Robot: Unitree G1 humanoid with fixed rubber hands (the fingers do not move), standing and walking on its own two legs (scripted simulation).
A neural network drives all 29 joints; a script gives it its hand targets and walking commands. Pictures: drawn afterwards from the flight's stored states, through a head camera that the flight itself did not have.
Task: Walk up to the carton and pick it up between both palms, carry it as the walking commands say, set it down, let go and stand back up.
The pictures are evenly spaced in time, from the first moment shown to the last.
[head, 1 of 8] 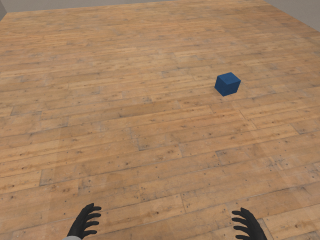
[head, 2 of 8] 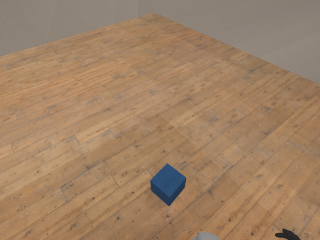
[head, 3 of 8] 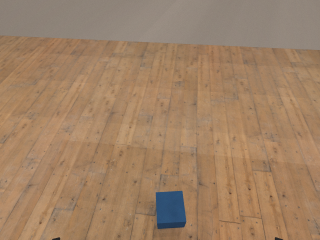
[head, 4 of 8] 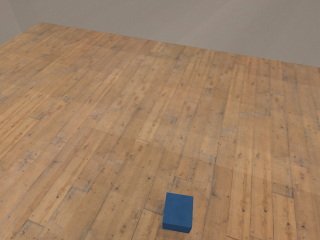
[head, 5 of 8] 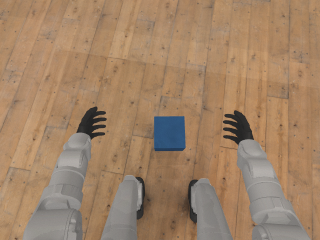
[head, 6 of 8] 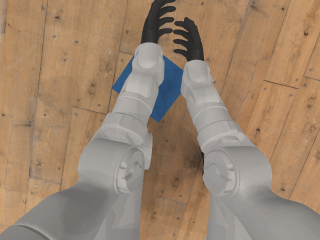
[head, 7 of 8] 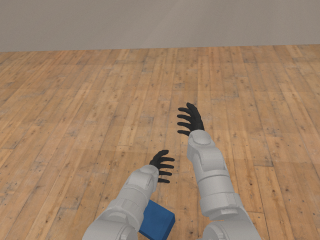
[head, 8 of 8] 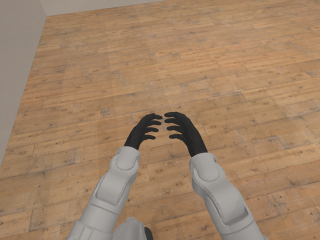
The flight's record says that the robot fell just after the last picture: yes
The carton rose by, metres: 0.01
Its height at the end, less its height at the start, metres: +0.00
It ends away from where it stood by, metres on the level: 0.13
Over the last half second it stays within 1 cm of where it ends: yes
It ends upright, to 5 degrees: yes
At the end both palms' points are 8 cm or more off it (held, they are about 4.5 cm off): yes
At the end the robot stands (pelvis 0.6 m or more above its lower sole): yes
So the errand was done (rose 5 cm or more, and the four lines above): no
